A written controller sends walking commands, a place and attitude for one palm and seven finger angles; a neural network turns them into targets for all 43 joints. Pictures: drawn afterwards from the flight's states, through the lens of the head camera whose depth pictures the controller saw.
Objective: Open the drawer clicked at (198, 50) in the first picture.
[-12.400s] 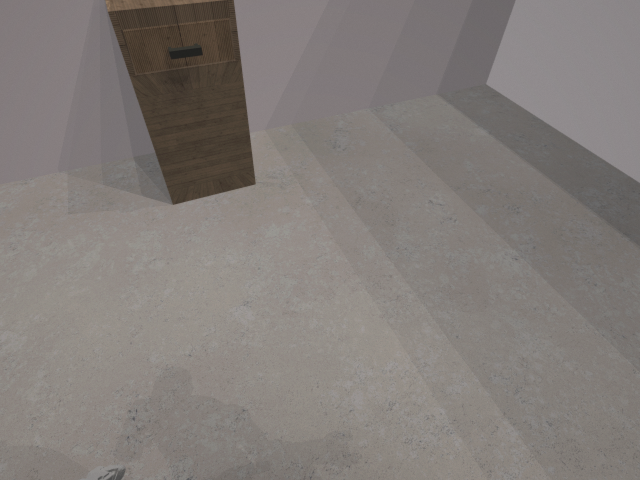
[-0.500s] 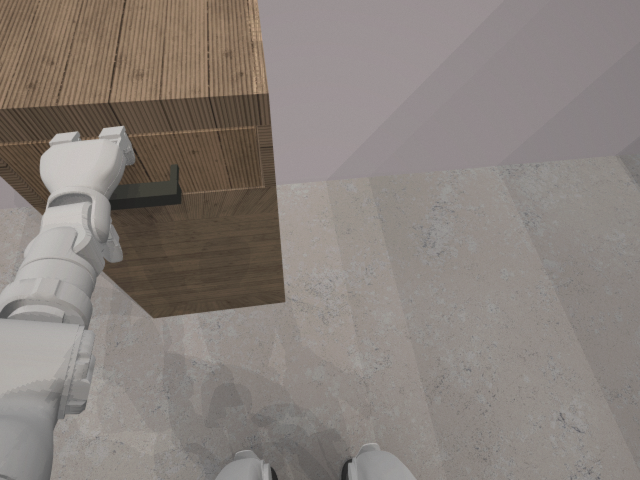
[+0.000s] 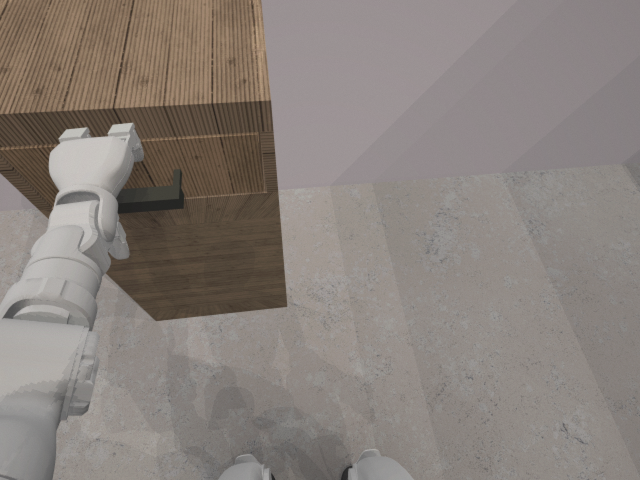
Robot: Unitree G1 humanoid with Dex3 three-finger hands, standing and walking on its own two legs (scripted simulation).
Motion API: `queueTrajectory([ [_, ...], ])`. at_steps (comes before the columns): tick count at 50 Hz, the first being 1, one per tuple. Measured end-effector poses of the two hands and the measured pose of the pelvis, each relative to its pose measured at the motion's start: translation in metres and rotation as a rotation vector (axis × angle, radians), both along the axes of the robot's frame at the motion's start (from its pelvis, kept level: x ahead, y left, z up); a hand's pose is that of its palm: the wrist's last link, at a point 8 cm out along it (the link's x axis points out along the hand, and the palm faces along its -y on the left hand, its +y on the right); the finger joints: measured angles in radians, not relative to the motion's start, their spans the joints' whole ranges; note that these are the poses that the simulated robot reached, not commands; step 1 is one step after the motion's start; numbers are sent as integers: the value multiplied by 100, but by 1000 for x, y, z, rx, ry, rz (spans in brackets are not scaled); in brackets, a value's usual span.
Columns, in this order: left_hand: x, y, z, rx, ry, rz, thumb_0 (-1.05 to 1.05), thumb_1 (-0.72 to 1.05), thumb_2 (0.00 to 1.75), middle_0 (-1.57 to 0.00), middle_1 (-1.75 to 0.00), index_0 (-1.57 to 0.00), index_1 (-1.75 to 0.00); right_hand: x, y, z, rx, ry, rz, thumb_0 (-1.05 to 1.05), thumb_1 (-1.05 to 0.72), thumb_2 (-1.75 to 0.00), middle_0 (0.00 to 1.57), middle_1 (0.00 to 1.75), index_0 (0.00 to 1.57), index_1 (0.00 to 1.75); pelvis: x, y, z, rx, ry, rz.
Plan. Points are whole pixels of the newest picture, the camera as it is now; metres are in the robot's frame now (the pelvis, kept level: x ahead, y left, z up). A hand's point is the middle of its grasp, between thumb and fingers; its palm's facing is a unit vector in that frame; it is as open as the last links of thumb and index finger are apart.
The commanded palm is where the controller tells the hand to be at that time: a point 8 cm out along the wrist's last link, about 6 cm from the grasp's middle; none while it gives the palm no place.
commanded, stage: move the hooked fingers above the handle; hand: left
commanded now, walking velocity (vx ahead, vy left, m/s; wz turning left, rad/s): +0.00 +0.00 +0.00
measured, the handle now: (146, 188) +0.55 +0.23 -0.04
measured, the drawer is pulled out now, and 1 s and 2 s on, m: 0.00 0.00 0.00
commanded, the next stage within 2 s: none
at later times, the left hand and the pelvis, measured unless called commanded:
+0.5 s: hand (107, 195) +0.49 +0.26 +0.01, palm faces -0.12 +0.00 -0.99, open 13.7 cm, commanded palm +0.50 +0.23 +0.07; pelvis +0.00 +0.00 +0.00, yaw +0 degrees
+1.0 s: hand (122, 194) +0.50 +0.24 +0.01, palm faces -0.07 -0.02 -1.00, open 13.6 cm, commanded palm +0.50 +0.21 +0.07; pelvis +0.00 +0.02 -0.01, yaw +1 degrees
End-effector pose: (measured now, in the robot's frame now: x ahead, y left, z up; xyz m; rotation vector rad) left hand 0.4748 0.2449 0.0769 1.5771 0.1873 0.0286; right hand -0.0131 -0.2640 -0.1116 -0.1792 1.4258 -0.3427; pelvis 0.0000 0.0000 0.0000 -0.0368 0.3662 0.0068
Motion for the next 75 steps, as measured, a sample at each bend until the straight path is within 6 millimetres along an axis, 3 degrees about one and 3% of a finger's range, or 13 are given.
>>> queueTrajectory([
  [8, 7, -36, -4, -76, 0, -144, 0, -49, 30, -32, -121, -32, -120, -1, -7, 5, -37, -8, 2, 0, -90, -90, 20, 30, 20, 30, 2, 1, -2, -1, 0, 1],
  [12, 5, -33, -9, -68, -59, -140, 0, -49, 30, -34, -122, -32, -120, -4, -9, -1, -34, 2, 8, 0, -90, -90, 20, 30, 20, 30, 0, 1, -6, 2, 16, -11],
  [16, 4, -18, -14, -24, -73, -73, 0, -49, 30, -33, -122, -33, -121, -6, -7, -6, -19, 11, 3, 0, -90, -90, 20, 30, 20, 30, -4, 1, -9, 4, 26, -15],
  [21, 3, 6, -13, 8, -29, 28, 0, -49, 30, -32, -121, -34, -121, -7, -3, -6, -10, 18, -4, 0, -90, -90, 20, 30, 20, 30, -5, 0, -7, 2, 27, -9],
  [25, 4, 10, -9, -5, 19, 20, 0, -49, 30, -32, -121, -33, -121, -9, -2, 0, -23, 23, -2, 0, -90, -90, 20, 30, 20, 30, -3, 1, -4, -3, 20, 1],
  [35, 6, 6, -13, -35, 19, -94, 0, -49, 30, -32, -121, -33, -120, -11, -3, 5, -60, 49, 25, 0, -90, -90, 20, 30, 20, 30, 1, 8, -9, -18, 29, 19],
  [53, 6, -6, -13, -26, -20, -36, 0, -49, 30, -32, -121, -37, -121, -5, 23, -5, 15, 11, 24, 0, -90, -90, 20, 30, 20, 30, -3, 15, -7, -20, 17, 21],
  [75, 7, -24, -10, -33, -46, -71, 0, -49, 30, -33, -121, -35, -121, -23, 2, 0, -15, 37, -2, 0, -90, -90, 20, 30, 20, 30, -4, 5, -6, -9, 17, 7],
])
